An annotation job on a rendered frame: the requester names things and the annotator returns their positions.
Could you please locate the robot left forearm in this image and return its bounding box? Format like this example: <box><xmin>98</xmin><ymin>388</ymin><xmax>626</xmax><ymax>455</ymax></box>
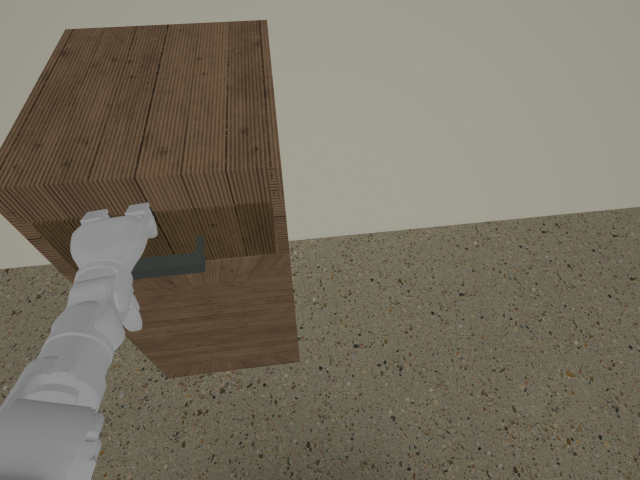
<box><xmin>0</xmin><ymin>261</ymin><xmax>133</xmax><ymax>422</ymax></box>

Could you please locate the handle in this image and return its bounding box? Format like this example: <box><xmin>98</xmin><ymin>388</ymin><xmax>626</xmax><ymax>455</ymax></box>
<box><xmin>131</xmin><ymin>235</ymin><xmax>206</xmax><ymax>280</ymax></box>

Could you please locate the robot left upper arm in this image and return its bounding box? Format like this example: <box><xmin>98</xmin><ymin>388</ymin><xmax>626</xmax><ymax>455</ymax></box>
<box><xmin>0</xmin><ymin>398</ymin><xmax>105</xmax><ymax>480</ymax></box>

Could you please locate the left robot hand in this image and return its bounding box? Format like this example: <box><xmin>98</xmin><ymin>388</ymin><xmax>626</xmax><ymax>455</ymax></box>
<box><xmin>70</xmin><ymin>202</ymin><xmax>158</xmax><ymax>332</ymax></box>

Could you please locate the cabinet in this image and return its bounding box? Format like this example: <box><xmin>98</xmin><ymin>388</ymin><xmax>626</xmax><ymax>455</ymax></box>
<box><xmin>0</xmin><ymin>20</ymin><xmax>300</xmax><ymax>378</ymax></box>

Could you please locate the drawer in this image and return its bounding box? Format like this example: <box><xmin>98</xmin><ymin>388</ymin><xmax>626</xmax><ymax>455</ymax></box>
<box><xmin>31</xmin><ymin>201</ymin><xmax>276</xmax><ymax>272</ymax></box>

